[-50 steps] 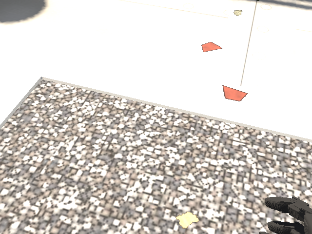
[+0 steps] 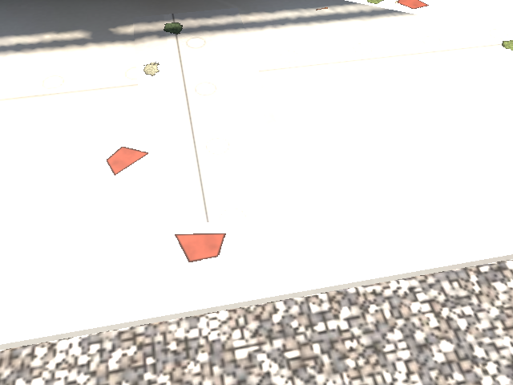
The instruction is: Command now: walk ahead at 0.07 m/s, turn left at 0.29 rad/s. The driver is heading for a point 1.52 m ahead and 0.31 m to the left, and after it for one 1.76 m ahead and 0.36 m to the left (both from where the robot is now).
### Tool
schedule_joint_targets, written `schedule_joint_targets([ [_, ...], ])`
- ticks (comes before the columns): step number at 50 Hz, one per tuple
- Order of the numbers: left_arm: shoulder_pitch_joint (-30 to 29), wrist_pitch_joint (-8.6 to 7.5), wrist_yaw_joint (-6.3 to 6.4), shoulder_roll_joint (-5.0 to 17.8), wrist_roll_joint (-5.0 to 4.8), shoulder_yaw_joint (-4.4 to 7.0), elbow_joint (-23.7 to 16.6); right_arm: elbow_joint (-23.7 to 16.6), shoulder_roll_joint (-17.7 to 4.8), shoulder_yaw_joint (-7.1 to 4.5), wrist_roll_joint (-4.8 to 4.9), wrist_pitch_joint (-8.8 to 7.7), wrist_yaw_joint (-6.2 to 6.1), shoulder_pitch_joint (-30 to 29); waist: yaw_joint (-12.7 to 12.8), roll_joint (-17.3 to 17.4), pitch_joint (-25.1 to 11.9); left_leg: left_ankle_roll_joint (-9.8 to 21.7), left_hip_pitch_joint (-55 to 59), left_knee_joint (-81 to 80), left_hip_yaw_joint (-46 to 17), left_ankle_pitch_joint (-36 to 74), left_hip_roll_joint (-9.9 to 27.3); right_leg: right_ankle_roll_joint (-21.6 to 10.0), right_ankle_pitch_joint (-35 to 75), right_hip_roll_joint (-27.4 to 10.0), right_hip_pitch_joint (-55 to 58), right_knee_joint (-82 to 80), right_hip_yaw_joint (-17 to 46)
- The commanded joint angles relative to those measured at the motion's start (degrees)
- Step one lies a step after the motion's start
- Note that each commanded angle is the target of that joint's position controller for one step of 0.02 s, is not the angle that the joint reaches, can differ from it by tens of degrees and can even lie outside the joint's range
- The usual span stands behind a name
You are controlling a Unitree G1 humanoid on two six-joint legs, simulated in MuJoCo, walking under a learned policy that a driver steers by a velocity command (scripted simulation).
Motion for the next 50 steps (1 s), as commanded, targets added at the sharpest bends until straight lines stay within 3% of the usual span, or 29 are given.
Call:
schedule_joint_targets([
  [1, 2.62, 0.42, 0.77, 7.02, -0.1, 1.78, -3.85, -3.34, -8.98, -2.79, 0.11, 0.5, -0.68, 7.74, -2.81, 12.26, -13.65, 18.64, 26.21, -9.21, -30.32, 32.61, 19.75, 3.73, -17.24, 1.02, -17.76, 25.33, 2.5],
  [2, 1.87, 1.38, 0.78, 7.28, -0.91, 2.1, -4.02, -3.81, -9.52, -2.93, 0.42, 0.64, -0.69, 6.12, -2.22, 8.11, -12.29, 16.82, 24.55, -9.89, -29.73, 23.26, 18.54, 3.95, -16.24, -0.68, -19.87, 30.36, 4.95],
  [4, 0.0, 2.76, 1.03, 6.93, -1.1, 2.34, -4.25, -5.41, -10.24, -3.41, 1.0, 1.35, -1.24, 1.24, -0.85, 4.5, -7.74, 13.08, 17.2, -11.92, -24.8, 11.8, 15.07, 4.49, -10.0, -2.97, -20.65, 27.9, 5.1],
  [7, 0.09, 2.63, 1.28, 4.76, -1.16, 2.05, -3.76, -6.48, -9.85, -3.86, 0.67, 3.27, -2.18, -1.02, -0.08, 8.22, -6.96, 10.18, 11.74, -13.69, -20.45, 3.51, 9.25, 5.68, -4.76, -1.73, -14.24, 15.07, 2.39],
  [12, 0.93, 1.47, 0.47, 5.14, -1.33, 2.32, -3.29, -7.31, -11.06, -4.9, 1.15, 4.5, -3.02, -0.72, -0.98, 9.87, -8.78, 9.93, 10.24, -13.79, -23.53, -2.2, 8.66, 5.33, 1.39, -1.05, -7.11, 2.29, 2.81],
  [15, 4.44, 0.62, -0.18, 5.67, -1.28, 3.0, -2.0, -7.86, -10.71, -4.93, 1.89, 5.44, -3.47, -2.01, 1.13, 9.28, -7.53, 6.91, 5.81, -11.79, -23.78, -7.87, 6.09, 2.84, 8.93, -1.38, 0.69, -10.56, 1.29],
  [16, 5.88, 0.54, 0.07, 8.2, -0.7, 3.78, -1.93, -7.83, -9.22, -4.5, 1.86, 5.5, -3.53, -0.85, 1.16, 5.95, -7.24, 4.18, 1.07, -7.72, -21.47, -13.5, 3.44, 0.54, 8.72, -7.18, 5.31, -14.69, 5.46],
  [17, 5.87, 0.94, 0.43, 13.91, 0.87, 5.08, -2.16, -9.58, -6.57, -3.85, 1.6, 5.16, -3.3, -1.31, -0.16, -8.7, -4.7, 0.69, -9.54, 4.44, -11.51, -21.57, -4.51, -6.21, 5.87, -19.35, 6.56, -19.96, 19.9],
  [18, 2.49, 0.68, 0.32, 13.59, 2.64, 4.99, -3.42, -9.63, -8.82, -4.66, 1.15, 4.34, -3.14, -0.78, -0.17, -15.24, -3.36, -1.72, -11.15, 19.4, -6.89, -25.57, -5.65, -12.44, 10.45, -27.37, 0.84, -23.08, 28.97],
  [19, -1.49, 0.19, 0.77, 10.1, 2.45, 3.82, -5.19, -8.12, -11.53, -5.76, 1.11, 4.22, -2.99, 1.17, -1.69, -10.51, -2.96, -2.57, -9.92, 28.08, -8.5, -22.85, -3.55, -12.46, 13.99, -25.91, -0.5, -22.02, 25.17],
  [20, -4.48, -0.05, 1.11, 7.91, 1.27, 3.24, -5.73, -6.3, -11.51, -6.1, 1.32, 4.72, -3.01, 3.46, -3.11, -7.63, -2.37, -3.31, -9.84, 31.62, -7.82, -19.69, -3.43, -9.79, 16.19, -22.29, -0.41, -20.55, 18.94],
  [21, -5.58, -0.17, 1.34, 6.93, 0.13, 2.92, -6.02, -5.14, -10.35, -5.95, 1.13, 5.36, -3.31, 4.94, -3.09, -6.77, -2.16, -4.34, -10.98, 34.84, -7.26, -16.81, -3.05, -8.13, 17.76, -19.91, 1.57, -19.36, 14.94],
  [22, -5.22, -0.11, 1.52, 6.52, -0.39, 2.61, -5.82, -5.04, -9.04, -5.58, 1.14, 5.77, -3.31, 5.05, -2.42, -6.76, -1.64, -5.28, -12.06, 37.71, -6.7, -15.44, -2.68, -8.13, 22.06, -19.3, 2.51, -18.6, 12.29],
  [24, -2.73, 0.44, 1.91, 6.73, -0.22, 2.56, -5.22, -6.65, -7.48, -4.9, 1.83, 5.89, -2.99, 2.46, -0.73, -7.62, -1.3, -6.67, -12.96, 36.06, -3.82, -13.31, -1.72, -8.83, 26.43, -17.88, 4.85, -18.3, 7.69],
  [27, 3.76, 0.99, 2.38, 8.84, -0.53, 3.41, -3.78, -9.84, -6.44, -3.9, 2.15, 5.56, -2.15, -3.48, 4.1, -9.73, -2.34, -7.46, -16.19, 27.3, -1.4, -11.42, 1.28, -9.69, 7.92, -20.02, 12.49, -22.1, 9.32],
  [30, 4.57, 0.46, 1.88, 11.18, -0.97, 4.31, -3.56, -11.46, -5.8, -3.21, 1.82, 4.87, -1.11, -5.32, 5.03, -9.87, -1.46, -6.11, -12.9, 19.65, 0.64, -13.18, 2.96, -9.51, 0.5, -21.98, 12.15, -24.55, 8.87],
  [35, 3.82, -0.89, -0.22, 12.87, -2.21, 5.22, -2.87, -11.46, -5.69, -2.9, 1.95, 3.97, 0.22, -4.2, 3.7, -9.37, 0.67, -1.32, -0.67, 6.95, 5.08, -13.3, 2.53, -8.54, 0.8, -22.13, 5.53, -25.05, 2.74],
  [37, 2.78, -1.0, -1.09, 12.48, -3.19, 5.01, -2.06, -9.72, -4.9, -2.85, 1.96, 3.65, 0.45, 0.02, 0.44, -7.63, 0.12, 0.96, 8.59, -1.88, 6.71, -8.98, 0.94, -7.59, 1.55, -21.38, 1.52, -21.48, 0.43],
  [38, 3.01, -1.1, -1.44, 10.74, -3.3, 4.33, -1.36, -7.41, -4.83, -3.06, 1.92, 3.46, 0.24, 4.81, -1.9, -5.68, -1.13, 2.2, 17.98, -5.85, 7.36, -7.05, -0.89, -6.48, 2.91, -19.92, -3.65, -17.2, -1.47],
  [39, 3.15, -1.55, -1.91, 7.03, -2.3, 2.8, -0.81, -5.11, -6.54, -3.97, 2.07, 3.28, -0.29, 11.8, -5.26, -1.84, -4.55, 3.61, 30.29, -7.38, 3.49, -6.37, 0.32, -3.91, 5.8, -16.92, -10.14, -8.29, -5.11],
  [40, 0.33, -2.21, -2.61, 1.46, 0.28, 0.62, -3.22, -4.09, -12.03, -4.95, 1.27, 3.08, -1.21, 19.45, -7.59, 13.85, -8.67, 7.16, 41.54, -10.48, -16.02, -1.45, 14.87, 1.16, -8.5, -11.04, -23.31, 14.96, -10.51],
  [41, -0.1, -3.26, -2.59, 4.68, -1.41, 1.66, -5.31, -5.99, -16.76, -5.71, 1.01, 2.01, -1.07, 17.04, -6.65, 15.82, -7.41, 17.08, 39.75, -16.57, -34.37, -11.9, 25.05, 2.66, -12.97, -6.22, -37.56, 27.18, -5.27],
  [42, -2.64, -3.75, -2.59, 9.56, -3.03, 2.84, -5.15, -5.96, -12.48, -4.73, 1.2, 0.78, -0.69, 15.89, -7.85, 9.38, -3.76, 17.4, 36.57, -17.72, -30.65, -14.57, 23.67, 2.07, -9.63, -9.74, -40.05, 32.72, -0.89],
  [43, -2.56, -3.93, -2.96, 10.0, -3.62, 3.08, -4.83, -5.55, -9.65, -3.7, 0.95, -0.09, -0.67, 13.6, -6.21, 9.26, -0.49, 14.93, 34.12, -18.19, -23.84, -14.32, 20.47, 1.06, -3.21, -11.32, -40.82, 32.11, 0.34],
  [45, -1.07, -3.71, -3.09, 9.18, -2.54, 3.13, -2.81, -5.67, -7.5, -2.86, 0.61, -0.65, -0.66, 8.54, -3.41, 7.13, 2.61, 11.06, 28.76, -20.31, -13.75, -4.44, 15.91, 1.3, 5.94, -12.8, -37.49, 28.24, 1.27],
  [47, 1.21, -3.21, -3.36, 7.07, -2.6, 2.75, -1.37, -5.69, -6.83, -2.75, -0.11, -1.33, -1.11, 7.6, -1.95, 6.22, 2.0, 9.44, 25.83, -21.22, -6.57, 8.92, 14.1, 2.13, 11.9, -11.65, -34.05, 27.83, 1.93],
  [50, 0.17, -2.58, -3.02, 4.8, -2.86, 2.16, -1.9, -4.69, -6.61, -2.9, -0.49, -2.09, -1.54, 7.98, -1.75, 3.7, 2.63, 8.62, 23.88, -22.99, 0.75, 13.95, 12.99, 3.46, 18.54, -9.29, -33.1, 20.3, 3.77],
])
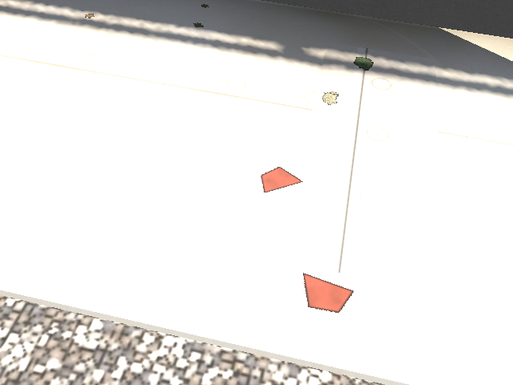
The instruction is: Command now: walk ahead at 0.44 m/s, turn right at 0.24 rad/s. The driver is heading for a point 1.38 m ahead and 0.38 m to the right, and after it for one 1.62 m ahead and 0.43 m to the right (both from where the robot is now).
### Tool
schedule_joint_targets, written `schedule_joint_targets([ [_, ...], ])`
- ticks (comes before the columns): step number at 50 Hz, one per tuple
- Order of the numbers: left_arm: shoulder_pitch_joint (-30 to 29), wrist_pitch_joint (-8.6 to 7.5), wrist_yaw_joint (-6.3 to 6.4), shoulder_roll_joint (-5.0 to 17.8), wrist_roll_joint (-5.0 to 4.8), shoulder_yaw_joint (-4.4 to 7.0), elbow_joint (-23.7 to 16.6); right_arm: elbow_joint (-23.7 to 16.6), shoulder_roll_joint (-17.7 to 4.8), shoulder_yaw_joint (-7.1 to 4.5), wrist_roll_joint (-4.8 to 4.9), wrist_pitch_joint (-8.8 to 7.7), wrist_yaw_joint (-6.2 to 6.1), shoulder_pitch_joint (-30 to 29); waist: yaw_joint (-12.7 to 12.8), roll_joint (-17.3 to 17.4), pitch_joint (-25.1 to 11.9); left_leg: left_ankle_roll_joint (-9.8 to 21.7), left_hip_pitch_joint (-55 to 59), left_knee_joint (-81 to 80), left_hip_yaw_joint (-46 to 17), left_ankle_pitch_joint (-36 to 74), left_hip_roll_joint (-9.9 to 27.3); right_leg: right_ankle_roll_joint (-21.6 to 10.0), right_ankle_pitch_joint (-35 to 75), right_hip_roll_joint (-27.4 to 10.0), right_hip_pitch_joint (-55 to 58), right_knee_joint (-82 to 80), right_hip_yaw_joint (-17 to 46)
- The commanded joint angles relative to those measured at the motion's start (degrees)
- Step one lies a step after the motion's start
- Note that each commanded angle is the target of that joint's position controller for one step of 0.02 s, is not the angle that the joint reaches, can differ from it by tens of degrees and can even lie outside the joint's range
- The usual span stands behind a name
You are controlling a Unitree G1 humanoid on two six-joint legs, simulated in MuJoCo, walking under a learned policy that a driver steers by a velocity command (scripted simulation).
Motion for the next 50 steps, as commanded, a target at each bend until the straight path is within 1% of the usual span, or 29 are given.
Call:
schedule_joint_targets([
  [1, -5.38, -0.6, 0.11, 2.07, 0.09, 0.14, -5.04, -3.11, -8.37, -2.42, -0.24, -1.77, -0.66, -2.68, -0.63, 6.79, 4.32, 6.29, -0.09, -9.4, -3.28, 21.52, 13.57, 0.78, 9.19, 0.44, -6.18, -8.97, 2.29],
  [5, -12.44, -0.88, -1.1, -0.15, 0.54, -1.18, -7.87, -0.42, -9.82, -2.89, 0.57, -1.96, -1.32, 0.17, -3.16, 5.97, 7.17, 5.02, -0.09, -11.48, 1.48, 23.67, 14.61, -0.82, 15.39, 1.18, -2.13, -21.47, -2.45],
  [8, -15.15, -1.2, -2.31, 0.23, 0.36, -1.22, -10.03, 1.36, -10.97, -3.26, 1.08, -1.04, -1.68, 1.62, -2.94, 5.94, 6.79, 4.17, 6.64, -7.51, 3.59, 35.49, 16.33, -3.46, 11.92, 2.69, -2.0, -26.15, -4.43],
  [11, -10.52, -0.57, -2.55, 3.38, 0.26, 0.31, -10.39, 1.38, -13.3, -3.85, 1.07, 0.62, -2.68, 1.03, 1.1, 9.72, 0.24, 2.61, 12.12, 5.69, 5.35, 65.44, 16.71, -7.09, 2.92, 7.72, 6.23, -25.08, -8.85],
  [12, -4.56, -0.22, -2.25, 5.64, 0.13, 1.44, -9.43, 1.21, -13.99, -3.96, 0.98, 1.18, -2.92, 0.65, 4.45, 10.05, -3.51, 2.1, 10.71, 14.6, 5.48, 69.21, 16.35, -8.66, 1.19, 9.38, 14.22, -25.18, -9.15],
  [13, 3.93, 0.09, -1.38, 8.42, 0.11, 3.01, -7.85, 0.79, -14.13, -3.83, 1.29, 1.22, -3.09, -0.55, 9.54, 8.08, -7.69, 0.57, 3.15, 27.33, 6.38, 64.46, 14.46, -11.06, 4.13, 10.24, 28.74, -29.12, -7.3],
  [14, 10.58, 1.01, 0.0, 12.49, 0.16, 4.0, -6.66, -0.29, -10.19, -2.39, -0.19, 0.37, -2.89, 1.56, 10.02, -1.82, -13.12, -1.35, -12.84, 46.07, 5.47, 28.78, 9.95, -14.63, 4.31, -0.04, 46.74, -28.92, 8.64],
  [15, 8.25, 0.32, 0.01, 15.14, 0.17, 4.25, -8.32, -2.79, -4.17, -0.2, 0.04, -1.56, -1.49, 6.78, 3.9, -12.18, -21.31, -4.55, -35.1, 66.25, -4.3, -17.27, -2.89, -27.81, -9.12, -14.33, 62.73, -37.09, 44.18],
  [16, 8.47, -0.05, 0.08, 10.34, 0.38, 3.17, -8.5, -3.45, -10.16, -1.41, 1.87, -3.7, -0.43, -0.81, 8.61, -3.32, -20.53, -2.92, -40.46, 68.15, -13.62, -14.63, 0.24, -24.67, -13.72, -13.23, 60.86, -43.13, 43.89],
  [17, 6.1, -0.48, 0.26, 8.47, 0.66, 2.6, -8.5, -5.46, -11.09, -1.54, 3.51, -4.66, 0.04, -5.31, 7.49, -0.49, -11.53, -1.61, -42.16, 63.98, -12.78, -9.5, 2.78, -21.67, -12.23, -11.41, 52.65, -44.55, 35.39],
  [18, 2.36, -0.82, 0.19, 7.58, 0.6, 2.22, -8.97, -5.53, -10.01, -1.27, 2.61, -5.08, -0.28, -6.47, 4.2, 5.62, -5.36, -1.5, -40.4, 58.12, -11.86, -6.27, 5.29, -19.75, -6.23, -8.8, 42.84, -45.37, 29.56],
  [19, -0.79, -1.0, 0.32, 5.85, 0.75, 1.77, -9.66, -5.07, -10.26, -1.68, 1.08, -4.84, -0.65, -6.26, 2.15, 5.76, -2.76, -2.11, -37.46, 53.34, -11.51, -4.22, 6.91, -18.82, -0.15, -6.43, 36.52, -45.99, 24.96],
  [20, -2.54, -0.98, 0.63, 5.39, 1.54, 1.47, -10.66, -4.83, -10.32, -1.87, 0.6, -4.17, -0.59, -4.87, 0.36, 3.5, -1.58, -2.78, -34.06, 52.25, -11.51, -2.8, 7.69, -18.84, 3.7, -4.93, 31.39, -47.36, 22.51],
  [22, -3.43, -1.1, 1.11, 5.59, 1.27, 1.59, -10.58, -4.54, -9.4, -1.71, -0.2, -2.9, -0.73, -3.14, -1.05, 1.67, -0.69, -4.98, -31.92, 48.11, -9.94, -1.45, 8.31, -19.2, 9.19, -3.62, 25.39, -48.88, 19.06],
  [24, -2.45, -1.17, 1.74, 6.82, 1.16, 1.87, -9.89, -5.59, -8.01, -1.15, -0.66, -2.17, -1.04, -5.56, -0.62, 1.36, 0.67, -7.0, -31.6, 41.67, -8.29, 2.51, 8.03, -18.55, 12.23, -1.91, 20.47, -49.17, 15.2],
  [28, 0.77, -0.29, 2.67, 8.0, 0.49, 2.21, -8.46, -7.74, -5.45, -0.03, -0.23, -2.55, -0.83, -15.36, 3.68, -0.59, 0.92, -8.19, -26.79, 22.64, -7.07, 18.45, 4.55, -14.32, 6.19, 2.18, 17.59, -46.79, 11.63],
  [31, 4.01, 0.4, 2.88, 8.3, 0.07, 2.36, -7.2, -8.74, -6.87, -0.52, 1.05, -3.23, -0.12, -19.25, 5.38, -1.8, -0.12, -7.98, -24.54, 15.9, -8.36, 20.27, 2.44, -13.31, 1.99, 0.47, 21.54, -43.67, 15.91],
  [34, 4.19, 0.84, 3.05, 7.65, 0.17, 2.31, -7.02, -8.54, -9.35, -1.79, 1.47, -3.9, 0.44, -17.63, 3.58, -3.83, -0.91, -5.67, -22.31, 12.26, -10.29, 14.07, 2.26, -11.66, 0.42, -2.09, 27.46, -38.03, 21.95],
  [35, 3.38, 0.99, 3.02, 7.32, 0.31, 2.29, -7.23, -7.85, -9.89, -2.29, 1.56, -4.15, 0.43, -14.76, 1.68, -4.63, -1.34, -4.33, -18.66, 10.81, -9.66, 12.42, 2.15, -10.79, 1.31, -2.02, 27.51, -35.67, 22.69],
  [36, 3.23, 0.95, 2.89, 5.61, 0.56, 1.75, -7.48, -6.75, -11.06, -3.11, 1.23, -4.41, 0.13, -9.82, -0.99, -4.32, -3.65, -2.46, -11.0, 9.0, -9.2, 12.04, 2.79, -9.09, 3.08, 0.13, 26.2, -30.56, 21.38],
  [37, 3.72, 0.68, 2.54, 1.75, 1.22, 0.38, -8.3, -6.29, -13.81, -3.98, 0.13, -4.66, -0.37, -2.27, -4.27, 0.9, -10.8, 1.35, 2.23, 9.35, -16.98, 7.96, 11.28, -6.9, -1.63, 3.55, 21.13, -15.95, 17.13],
  [38, 11.33, 0.07, 2.53, -2.07, 0.03, -0.87, -9.95, -4.56, -18.85, -5.15, -1.0, -3.96, -0.33, 3.08, -1.57, 18.56, -18.11, 10.8, 20.76, 4.5, -42.85, -3.93, 24.69, -2.71, -23.39, 12.09, 1.75, 3.59, 8.45],
  [39, 11.65, 0.01, 2.73, 3.52, -1.01, -0.13, -9.25, -4.2, -14.94, -4.64, 0.38, -3.54, 0.17, 3.58, -2.44, 18.57, -16.48, 11.92, 20.38, 0.53, -53.64, -19.7, 27.22, -1.77, -23.53, 7.42, -7.49, 12.91, 8.46],
  [40, 5.79, 0.36, 2.86, 7.48, -0.75, 0.99, -9.46, -4.98, -10.83, -3.54, 0.61, -3.26, -0.06, 0.93, -4.26, 12.01, -8.91, 9.21, 14.18, -0.52, -44.75, -19.81, 24.25, -1.28, -17.82, 5.17, -9.38, 15.65, 8.18],
  [41, 1.97, 0.69, 2.99, 7.6, 0.1, 1.21, -10.22, -5.07, -9.43, -2.96, 0.21, -2.84, -0.2, -1.84, -3.83, 8.07, -4.51, 7.21, 7.76, -0.52, -35.68, -11.33, 21.43, -0.9, -13.55, 3.37, -8.06, 14.97, 6.21],
  [42, -0.2, 0.61, 2.88, 6.57, 0.82, 1.19, -10.91, -4.46, -8.19, -2.45, -0.11, -2.65, -0.16, -3.2, -3.12, 7.18, -1.36, 6.81, 2.4, -1.5, -29.79, -3.69, 18.65, -0.76, -10.64, 2.15, -6.58, 12.21, 6.22],
  [43, -0.41, 0.64, 2.54, 5.26, 0.67, 1.18, -11.11, -3.86, -7.19, -2.03, -0.42, -2.74, -0.16, -3.77, -1.9, 8.32, 0.1, 6.33, -1.17, -2.88, -25.12, 1.09, 16.46, -0.86, -8.92, 0.97, -4.05, 9.87, 6.12],
  [45, 0.71, 0.96, 2.2, 2.67, 0.26, 0.66, -10.7, -2.53, -6.53, -1.91, 0.02, -3.15, 0.07, -3.65, -0.75, 9.76, 0.59, 7.05, -3.97, -5.23, -20.12, 5.55, 14.79, -0.82, -8.15, 0.71, -1.3, 6.01, 4.78],
  [50, -5.29, 0.49, 1.46, 0.18, 1.3, -0.68, -11.9, 0.42, -9.82, -2.83, 1.06, -3.13, 0.28, -2.89, -1.02, 7.03, 1.68, 9.28, -3.14, -8.21, -13.3, 15.22, 15.35, -0.17, 0.36, -0.49, -2.17, -10.56, 2.56],
])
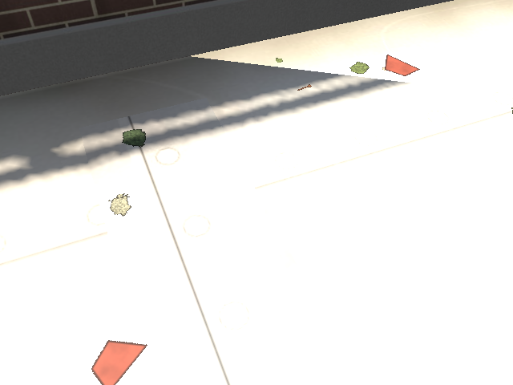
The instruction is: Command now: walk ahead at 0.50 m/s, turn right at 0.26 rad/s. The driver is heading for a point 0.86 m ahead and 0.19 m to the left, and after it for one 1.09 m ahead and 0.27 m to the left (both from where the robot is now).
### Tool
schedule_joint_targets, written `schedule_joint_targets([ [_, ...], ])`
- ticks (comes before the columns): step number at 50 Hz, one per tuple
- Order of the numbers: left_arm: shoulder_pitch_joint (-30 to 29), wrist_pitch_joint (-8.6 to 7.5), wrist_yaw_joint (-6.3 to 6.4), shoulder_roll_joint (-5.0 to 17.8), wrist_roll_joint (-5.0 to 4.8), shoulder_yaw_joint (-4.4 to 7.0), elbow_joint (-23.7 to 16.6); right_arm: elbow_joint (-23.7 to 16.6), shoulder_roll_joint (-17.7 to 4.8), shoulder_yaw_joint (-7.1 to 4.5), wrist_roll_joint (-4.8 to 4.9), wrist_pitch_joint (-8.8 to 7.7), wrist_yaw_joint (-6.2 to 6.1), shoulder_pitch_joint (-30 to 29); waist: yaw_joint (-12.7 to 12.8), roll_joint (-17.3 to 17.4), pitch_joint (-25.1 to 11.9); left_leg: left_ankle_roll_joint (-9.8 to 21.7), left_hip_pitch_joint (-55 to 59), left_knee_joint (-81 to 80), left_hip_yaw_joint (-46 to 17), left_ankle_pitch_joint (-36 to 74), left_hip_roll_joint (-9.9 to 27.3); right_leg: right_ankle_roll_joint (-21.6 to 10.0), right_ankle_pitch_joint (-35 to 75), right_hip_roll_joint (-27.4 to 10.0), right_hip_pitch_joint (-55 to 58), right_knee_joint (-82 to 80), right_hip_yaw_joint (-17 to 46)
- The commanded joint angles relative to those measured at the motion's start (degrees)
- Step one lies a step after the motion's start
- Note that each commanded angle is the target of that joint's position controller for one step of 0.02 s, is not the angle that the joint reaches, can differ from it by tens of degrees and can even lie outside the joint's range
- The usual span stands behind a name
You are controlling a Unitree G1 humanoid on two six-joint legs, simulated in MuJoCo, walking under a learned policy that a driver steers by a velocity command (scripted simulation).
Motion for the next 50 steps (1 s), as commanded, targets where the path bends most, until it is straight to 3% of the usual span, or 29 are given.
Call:
schedule_joint_targets([
  [1, -3.62, -1.4, -0.81, 0.51, 0.37, -0.56, -4.27, -2.78, -9.55, -2.18, 0.67, -0.65, -0.13, -3.25, 1.05, 6.98, 0.76, 10.07, 2.67, -10.15, -10.39, 11.88, 14.37, 0.19, 7.81, -2.01, -3.22, -10.41, -0.73],
  [5, -11.59, -2.65, -1.75, 0.34, -0.05, -0.96, -6.14, 0.05, -11.08, -2.25, 1.68, 0.46, -0.17, 1.27, -1.54, 6.91, 2.24, 9.25, 2.56, -9.13, -9.03, 13.56, 13.95, 0.09, 12.69, -0.09, 2.37, -21.13, -3.6],
  [7, -13.2, -3.17, -2.14, 1.56, -0.34, -0.55, -6.91, 1.04, -11.97, -2.47, 1.98, 1.09, -0.26, 2.44, -1.08, 7.6, 2.65, 8.72, 4.72, -7.51, -10.69, 14.54, 15.38, -0.77, 11.12, 0.74, 3.9, -24.5, -3.22],
  [9, -10.77, -3.66, -2.24, 3.43, -0.32, 0.29, -6.44, 1.62, -12.98, -2.75, 2.15, 1.75, -0.56, 2.2, 1.48, 8.3, 1.39, 7.49, 5.98, -4.02, -11.7, 18.41, 16.1, -2.13, 9.14, 1.79, 9.47, -27.76, -3.41],
  [10, -5.97, -3.78, -1.95, 4.85, -0.05, 1.18, -5.05, 1.66, -12.97, -2.64, 2.29, 1.95, -0.73, 1.34, 4.67, 7.9, -1.38, 6.17, 4.79, 1.39, -10.14, 24.93, 14.51, -3.39, 9.85, 2.9, 17.57, -30.34, -4.38],
  [11, 1.86, -3.72, -1.31, 7.48, 0.47, 2.57, -2.82, 1.57, -11.36, -2.0, 1.9, 1.88, -0.79, 1.49, 8.37, 7.08, -6.89, 4.37, 0.51, 11.2, -7.93, 26.67, 11.35, -4.98, 10.76, 2.04, 30.3, -30.05, -3.9],
  [12, 12.46, -3.36, -0.39, 12.14, 1.6, 3.83, -1.44, -0.51, -7.03, -0.3, 0.13, 1.6, -0.8, 0.98, 12.31, -0.21, -16.62, 1.72, -11.41, 29.78, -5.29, 9.53, 7.29, -8.8, 11.92, -10.49, 47.57, -27.77, 8.77],
  [13, 13.14, -2.8, -0.41, 14.39, 2.15, 3.89, -1.11, -1.35, -1.93, 1.11, 1.16, 0.82, -0.91, 7.96, 8.53, -14.1, -22.98, -0.93, -29.15, 46.55, -6.16, -22.38, -0.06, -16.09, -0.62, -21.8, 58.57, -34.38, 31.86],
  [14, 12.26, -2.79, -0.53, 9.08, 1.41, 2.69, -0.98, -0.53, -8.3, -0.52, 2.5, 0.56, -0.88, 5.01, 10.28, -8.21, -18.1, -1.07, -34.45, 53.1, -11.11, -21.35, 2.49, -15.27, -7.89, -20.12, 53.66, -37.77, 32.62],
  [15, 9.26, -2.92, -0.5, 6.59, 0.69, 1.82, -0.56, -1.76, -9.95, -1.26, 3.05, 0.58, -0.77, 0.98, 9.39, -6.69, -10.49, -0.74, -37.14, 53.75, -10.19, -16.23, 4.68, -13.42, -6.67, -18.23, 47.51, -38.9, 23.86],
  [16, 5.85, -3.15, -0.67, 4.88, 0.73, 1.25, -0.35, -1.88, -9.27, -1.27, 2.5, 0.82, -0.97, -1.02, 7.66, -3.86, -6.94, -0.98, -35.39, 52.27, -9.31, -11.7, 6.64, -12.25, -2.11, -15.67, 41.06, -40.61, 18.05],
  [17, 3.12, -3.44, -0.88, 3.36, 1.04, 0.94, -0.09, -2.0, -8.64, -1.47, 1.81, 1.24, -1.02, -1.87, 6.0, -3.83, -4.2, -1.26, -33.64, 50.14, -9.35, -8.36, 7.95, -11.75, 1.86, -13.8, 35.86, -42.6, 13.61],
  [18, 1.34, -3.89, -0.94, 2.3, 1.47, 0.77, 0.23, -1.6, -7.59, -1.5, 1.85, 2.02, -0.9, -0.89, 4.32, -4.23, -2.97, -1.5, -30.47, 49.15, -9.77, -6.0, 9.0, -11.18, 5.18, -12.37, 31.92, -44.62, 9.6],
  [20, 0.02, -4.88, -0.8, 2.46, 1.51, 1.2, 1.35, -1.67, -5.21, -1.17, 1.98, 3.28, -0.77, -0.47, 2.79, -3.18, -1.6, -2.25, -28.57, 47.85, -9.58, -3.76, 9.45, -11.71, 11.06, -12.35, 28.07, -47.37, 4.58],
  [23, 0.31, -5.41, -0.17, 4.07, 1.69, 1.92, 3.22, -3.47, -4.54, -1.09, 1.5, 4.01, -0.7, -3.97, 2.66, -0.88, 0.81, -3.19, -31.65, 42.02, -10.21, 2.29, 9.58, -11.82, 16.13, -12.33, 27.76, -49.19, -1.68],
  [28, 2.7, -4.62, 0.72, 7.04, 1.19, 2.72, 5.31, -6.54, -3.1, -0.11, 1.33, 3.49, 1.23, -12.91, 5.8, 0.75, 3.25, -2.0, -29.63, 25.8, -5.81, 13.74, 8.4, -10.15, 17.21, -11.52, 29.89, -49.95, -10.31],
  [33, 5.81, -2.76, 0.85, 9.54, -0.35, 3.67, 7.57, -10.45, -4.52, -0.41, 1.32, 3.8, 2.68, -18.77, 6.77, 0.55, 4.5, 1.48, -30.14, 18.7, -2.1, 7.39, 6.58, -8.01, 24.75, -14.01, 39.05, -45.05, -13.85],
  [35, 5.2, -1.91, 1.12, 11.38, -0.81, 4.16, 7.49, -10.76, -6.5, -1.52, 1.18, 4.19, 2.78, -15.67, 4.05, -1.44, 0.83, 3.81, -23.04, 18.52, 1.47, 1.4, 2.66, -6.63, 43.71, -13.71, 40.81, -36.43, -15.69],
  [36, 4.48, -1.37, 1.25, 11.77, -1.09, 4.22, 7.32, -9.44, -8.41, -2.76, 1.3, 4.4, 2.59, -9.38, 0.21, -1.4, -2.84, 5.41, -14.67, 17.13, 3.1, 0.59, -0.14, -5.59, 50.43, -12.55, 39.57, -27.05, -17.05],
  [37, 4.53, -1.24, 1.43, 10.57, -1.01, 3.64, 7.05, -6.8, -11.8, -4.78, 1.5, 4.72, 1.8, 0.28, -4.66, 0.2, -7.94, 7.59, 0.21, 14.33, 2.43, 3.33, -2.53, -3.48, 47.44, -10.13, 32.83, -13.76, -18.35],
  [38, 6.93, -1.71, 1.46, 5.82, 1.04, 2.06, 5.27, -5.56, -17.86, -6.59, 1.84, 5.3, 0.47, 6.03, -4.64, 11.06, -12.39, 12.83, 17.77, 12.15, -16.73, 1.97, 8.43, -0.1, 18.26, -5.38, 13.88, 6.44, -18.74],
  [39, 8.44, -3.58, 0.89, 1.48, 1.47, 0.21, 2.63, -8.04, -20.38, -6.2, 1.73, 4.34, 0.78, 2.49, 0.28, 18.79, -20.12, 22.94, 28.87, 1.36, -49.68, -9.83, 19.77, 2.18, -20.11, 6.07, -3.88, 22.24, -6.79],
  [40, 2.12, -5.25, 0.13, 7.15, -0.51, 1.39, 1.81, -8.61, -14.88, -4.57, 1.45, 3.36, 1.44, 2.4, -3.57, 10.17, -19.05, 20.18, 27.99, -2.89, -48.51, -12.02, 19.98, 0.85, -17.69, 2.88, -9.78, 24.27, 1.5],
  [41, -0.97, -6.16, -0.17, 7.42, -1.73, 1.34, 0.66, -8.15, -12.61, -3.88, 1.06, 2.62, 1.48, 1.08, -2.69, 8.54, -11.73, 17.92, 21.36, -2.74, -40.27, -8.92, 18.14, -0.59, -12.95, 0.73, -11.61, 21.43, 0.59],
  [42, -1.05, -6.54, 0.31, 6.51, -0.68, 1.18, 1.14, -8.27, -11.29, -3.47, 1.09, 2.28, 1.42, -2.48, 0.19, 3.6, -7.04, 15.91, 12.84, -2.52, -33.66, -2.6, 15.43, -0.85, -8.66, -1.8, -9.04, 15.96, 0.5],
  [43, -0.46, -6.26, 0.71, 7.11, 0.73, 1.63, 1.82, -8.91, -9.19, -2.85, 0.79, 2.12, 1.16, -5.55, 2.22, 4.13, -5.27, 14.71, 6.8, -2.89, -28.83, 3.71, 13.36, -0.6, -5.86, -3.49, -5.1, 11.12, 0.76],
  [44, 0.61, -5.59, 0.6, 7.18, 1.09, 1.81, 2.11, -9.86, -8.59, -2.52, 0.2, 2.1, 0.87, -7.18, 3.71, 5.58, -4.62, 14.58, 2.71, -4.07, -26.88, 7.37, 12.09, -0.2, -3.92, -4.12, -1.75, 9.38, 0.99],
  [46, 1.21, -4.44, 0.58, 5.93, 1.7, 1.65, 2.22, -9.91, -9.13, -2.71, 0.32, 1.81, 0.34, -7.27, 4.46, 5.39, -4.32, 15.37, -1.32, -5.43, -24.08, 13.66, 11.02, 1.55, -1.82, -3.62, 0.37, 5.55, -0.04],
  [50, -6.28, -3.81, 0.65, 3.39, 1.82, 0.63, 0.13, -8.3, -10.78, -3.2, 0.92, 1.95, -1.1, -3.99, 2.23, 5.64, -1.55, 13.27, -4.75, -5.82, -19.14, 13.39, 7.81, 4.13, 10.36, -1.39, -0.08, -9.94, -0.75],
])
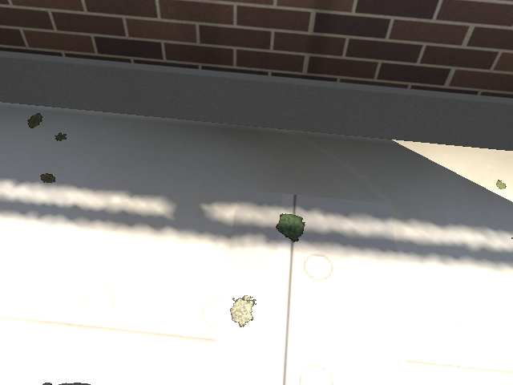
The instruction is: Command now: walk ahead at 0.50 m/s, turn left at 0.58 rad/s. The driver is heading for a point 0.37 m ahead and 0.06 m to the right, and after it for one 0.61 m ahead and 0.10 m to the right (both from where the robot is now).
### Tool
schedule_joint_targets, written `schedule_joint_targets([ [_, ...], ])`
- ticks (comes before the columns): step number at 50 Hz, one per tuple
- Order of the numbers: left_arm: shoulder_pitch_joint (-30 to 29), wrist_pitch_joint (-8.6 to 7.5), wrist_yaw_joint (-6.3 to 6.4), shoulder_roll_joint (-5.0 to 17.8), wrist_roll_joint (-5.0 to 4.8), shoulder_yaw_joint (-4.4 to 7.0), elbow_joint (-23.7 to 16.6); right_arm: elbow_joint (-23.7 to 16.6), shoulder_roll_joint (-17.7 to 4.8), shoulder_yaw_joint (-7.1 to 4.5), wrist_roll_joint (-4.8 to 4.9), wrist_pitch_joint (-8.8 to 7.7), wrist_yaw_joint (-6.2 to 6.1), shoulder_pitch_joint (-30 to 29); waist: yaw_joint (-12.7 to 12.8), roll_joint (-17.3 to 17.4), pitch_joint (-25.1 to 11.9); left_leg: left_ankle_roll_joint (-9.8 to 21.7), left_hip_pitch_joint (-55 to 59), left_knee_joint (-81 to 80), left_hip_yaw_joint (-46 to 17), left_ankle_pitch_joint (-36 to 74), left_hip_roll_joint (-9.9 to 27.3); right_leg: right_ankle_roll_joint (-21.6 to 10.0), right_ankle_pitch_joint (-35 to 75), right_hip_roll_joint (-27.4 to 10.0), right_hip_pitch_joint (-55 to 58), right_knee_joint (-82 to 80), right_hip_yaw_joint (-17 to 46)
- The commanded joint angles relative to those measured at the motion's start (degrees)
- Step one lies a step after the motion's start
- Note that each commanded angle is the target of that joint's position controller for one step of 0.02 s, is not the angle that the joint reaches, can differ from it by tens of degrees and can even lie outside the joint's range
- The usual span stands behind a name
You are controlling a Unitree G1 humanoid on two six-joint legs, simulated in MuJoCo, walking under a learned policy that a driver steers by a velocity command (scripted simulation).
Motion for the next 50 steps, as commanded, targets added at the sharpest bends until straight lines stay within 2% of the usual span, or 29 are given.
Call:
schedule_joint_targets([
  [1, -3.02, -0.29, -0.1, 2.62, 0.02, 0.39, -3.71, -3.79, -10.16, -2.84, 0.42, -0.83, -1.25, -1.36, 0.54, 5.06, -3.03, 8.23, -1.42, -7.83, -10.65, 9.07, 11.66, 1.51, 10.79, 2.34, 2.79, -11.64, -1.19],
  [4, -8.19, -0.92, -0.92, 2.5, -0.77, 0.06, -5.04, -2.55, -10.78, -3.08, 0.73, -0.4, -1.59, 1.1, -1.53, 6.11, -2.11, 6.76, -2.19, -7.0, -12.01, 4.09, 11.62, 1.36, 16.37, 4.68, 6.78, -20.2, -1.37],
  [7, -9.63, -1.67, -1.69, 4.32, -1.17, 0.61, -5.81, -1.54, -10.1, -3.02, 1.02, 0.09, -1.77, 2.86, -1.64, 6.7, -2.13, 6.15, 2.01, -2.8, -16.58, 1.96, 13.33, 0.11, 14.27, 5.37, 8.04, -24.67, 0.43],
  [10, -4.89, -2.33, -2.25, 5.51, -1.1, 1.1, -4.26, -0.6, -9.2, -2.79, 0.33, 0.38, -1.85, 2.73, 0.24, 9.44, -2.75, 5.03, 6.88, 1.27, -17.37, 7.66, 16.05, -2.89, 9.65, 4.7, 11.41, -25.98, -1.57],
  [11, -1.07, -2.51, -1.93, 6.41, -0.36, 1.72, -3.02, -0.63, -8.18, -2.42, 0.2, 0.52, -1.77, 2.09, 2.34, 9.28, -3.94, 3.56, 7.64, 6.49, -15.72, 17.12, 13.71, -4.73, 9.71, 5.83, 16.64, -28.63, -3.22],
  [12, 4.26, -2.87, -1.74, 8.29, 0.88, 2.27, -2.29, -1.2, -6.04, -1.54, -0.31, 0.56, -1.74, 2.0, 4.85, 7.19, -9.83, 1.21, 6.21, 17.27, -12.47, 21.11, 10.29, -7.7, 16.3, 2.02, 26.7, -27.43, -0.35],
  [13, 10.33, -2.87, -1.78, 12.39, 2.01, 3.07, -1.71, -1.9, -3.91, -0.61, -1.0, 0.28, -2.1, 7.25, 4.24, -4.24, -19.22, -2.8, -6.15, 34.83, -7.96, 6.01, 3.79, -14.93, 29.0, -8.04, 45.19, -24.27, 14.67],
  [14, 13.61, -1.95, -2.67, 12.68, 0.54, 3.45, 1.02, -0.75, -3.92, -0.36, -0.21, -0.06, -2.08, 13.62, 2.83, -17.87, -22.28, -6.68, -20.21, 50.0, -4.54, -26.27, -1.69, -22.78, 26.6, -16.04, 53.51, -31.21, 34.67],
  [15, 12.0, -1.59, -2.96, 8.34, -1.78, 2.14, 0.17, -0.5, -8.65, -1.17, -0.04, -0.06, -2.0, 9.99, 3.84, -9.5, -17.49, -6.99, -25.17, 54.5, -6.72, -25.53, 2.1, -21.27, 18.88, -14.96, 50.45, -32.9, 34.71],
  [16, 7.58, -0.99, -2.84, 6.1, -1.94, 1.29, -0.94, -1.72, -10.07, -1.59, -0.23, 0.21, -2.0, 2.99, 4.4, -3.95, -11.74, -7.55, -26.04, 54.34, -4.33, -21.15, 4.43, -19.13, 21.32, -12.56, 43.68, -32.82, 26.44],
  [17, 4.91, -0.46, -2.79, 4.83, -1.61, 0.56, -1.5, -2.9, -9.63, -1.52, -1.06, 0.38, -2.15, -1.56, 4.09, -0.31, -7.62, -8.08, -25.34, 51.72, -2.33, -18.78, 6.03, -18.01, 28.69, -9.85, 36.88, -33.24, 20.59],
  [18, 3.87, -0.2, -2.53, 4.37, -1.32, 0.32, -1.36, -3.94, -8.69, -1.51, -1.79, 0.38, -2.24, -3.5, 3.13, 0.15, -6.25, -8.36, -23.28, 47.32, -2.04, -16.49, 7.7, -17.19, 34.66, -7.91, 32.74, -33.45, 17.3],
  [19, 3.83, -0.01, -2.19, 4.29, -0.84, 0.22, -0.92, -4.33, -7.12, -1.24, -1.84, 0.39, -2.25, -3.4, 2.06, -1.52, -6.62, -8.65, -20.08, 43.12, -1.85, -15.15, 8.28, -16.36, 38.51, -5.62, 30.59, -33.8, 14.67],
  [20, 4.01, 0.24, -1.96, 5.18, -0.65, 0.53, -0.45, -4.3, -5.62, -0.89, -1.57, 0.52, -2.38, -2.82, 1.46, -3.63, -7.16, -9.16, -18.22, 38.97, -1.04, -14.81, 7.83, -16.17, 41.46, -4.22, 29.57, -33.88, 12.78],
  [22, 4.88, 1.04, -1.25, 8.21, -0.66, 1.65, 0.03, -4.31, -4.62, -0.54, -1.13, 0.88, -2.88, -2.94, 1.35, -5.15, -9.19, -10.31, -16.25, 33.07, 0.17, -14.66, 6.32, -17.23, 44.67, -4.22, 28.98, -33.71, 12.07],
  [24, 5.13, 2.2, -0.45, 9.96, -1.38, 2.42, 0.05, -4.2, -4.99, -0.62, -0.96, 1.49, -3.29, -4.02, 1.53, -4.58, -10.96, -10.83, -13.95, 28.67, 0.01, -10.73, 5.44, -17.11, 40.06, -4.16, 27.68, -33.93, 12.48],
  [28, 5.19, 4.36, 0.69, 9.59, -2.32, 2.66, -0.1, -5.17, -5.17, -0.87, -0.66, 2.59, -3.3, -9.21, 2.73, -5.05, -9.44, -11.08, -11.4, 22.41, -1.28, -5.62, 4.11, -15.09, 21.91, -2.42, 23.94, -34.75, 14.92],
  [32, 5.02, 6.0, 1.39, 9.13, -2.17, 2.81, -0.73, -6.09, -5.58, -1.14, -0.14, 1.23, -2.42, -12.03, 3.23, -6.79, -7.34, -10.19, -9.04, 12.97, -2.16, -6.28, 3.03, -14.13, 15.07, -1.63, 25.16, -32.47, 20.43],
  [34, 3.11, 6.61, 1.76, 8.28, -2.66, 2.58, -1.7, -4.83, -6.02, -1.59, 0.01, 0.11, -1.92, -8.89, 0.9, -6.79, -7.22, -8.55, -2.47, 0.55, -1.3, 2.27, 3.78, -11.65, 13.86, 0.58, 24.87, -29.0, 21.49],
  [35, 4.52, 6.7, 1.9, 6.3, -2.41, 1.97, -1.99, -4.6, -8.21, -2.21, -0.53, -0.15, -2.09, -7.77, 1.48, -4.55, -8.71, -6.39, 4.04, -1.74, -4.23, 7.83, 9.39, -9.07, 6.62, 2.83, 21.59, -25.12, 20.03],
  [36, 8.62, 6.66, 1.73, 2.82, -1.14, 1.03, -1.85, -5.68, -11.53, -2.69, -1.48, 0.29, -2.68, -8.36, 4.13, 7.82, -11.06, -1.14, 10.59, -0.85, -14.91, 22.21, 21.98, -5.7, -14.4, 8.87, 15.24, -12.5, 11.81],
  [37, 9.17, 6.26, 1.76, 5.35, -1.76, 1.79, -3.35, -5.08, -12.32, -3.0, -3.48, 0.84, -2.13, -7.91, 4.4, 17.67, -9.54, 7.87, 9.77, -1.55, -25.86, 30.16, 29.2, -2.92, -28.77, 13.56, 5.22, -2.51, 4.55],
  [38, 11.28, 6.22, 1.82, 9.44, -1.31, 2.98, -1.89, -5.65, -9.66, -2.43, -2.73, 0.78, -1.9, -8.85, 4.29, 12.47, -9.08, 9.59, 9.01, -1.34, -24.0, 29.12, 29.26, -0.7, -26.88, 9.73, 4.08, 7.24, 4.92],
  [39, 10.89, 6.74, 1.84, 10.92, -1.87, 3.8, -0.89, -5.87, -7.04, -1.7, -2.19, 0.72, -1.86, -10.62, 4.4, 9.04, -7.9, 7.59, 7.88, -0.37, -17.66, 27.04, 25.57, 0.54, -23.2, 8.86, 3.45, 11.28, 4.49],
  [40, 11.23, 7.69, 2.15, 10.06, -2.08, 3.94, 0.02, -6.15, -6.42, -1.47, -1.76, 0.86, -1.86, -12.29, 4.92, 7.18, -7.28, 5.64, 7.09, -0.05, -12.96, 23.72, 22.51, 1.74, -20.33, 8.1, 3.32, 13.2, 3.73],
  [41, 10.56, 8.35, 2.19, 9.26, -1.98, 3.79, -0.41, -5.84, -6.45, -1.41, -1.21, 1.03, -1.96, -13.17, 4.6, 7.77, -6.25, 5.54, 6.08, -0.16, -10.65, 23.72, 21.68, 2.71, -17.64, 7.5, 2.58, 14.73, 3.03],
  [44, 6.65, 8.6, 1.52, 5.76, -2.44, 2.68, -3.14, -4.71, -7.34, -1.7, -1.63, 1.8, -2.6, -11.58, 2.87, 10.68, -5.68, 6.61, 6.14, -1.68, -4.77, 24.09, 19.51, 4.23, -13.41, 6.52, 2.94, 9.86, -1.03],
  [47, 3.77, 8.44, 0.76, 4.82, -2.11, 2.02, -5.36, -3.96, -8.89, -2.36, -1.5, 2.43, -3.03, -10.47, 1.33, 10.98, -7.56, 7.61, 8.77, -1.6, -2.97, 23.74, 21.41, 4.23, -12.49, 4.45, 5.42, 2.04, -2.37],
  [50, 3.04, 8.53, -0.08, 4.84, -1.91, 1.76, -6.58, -3.64, -10.87, -3.07, -1.04, 2.77, -2.53, -11.37, 1.08, 11.51, -8.18, 7.48, 6.65, -1.63, -0.43, 23.0, 22.47, 2.82, -11.33, 3.94, 11.78, -5.59, -5.02],
])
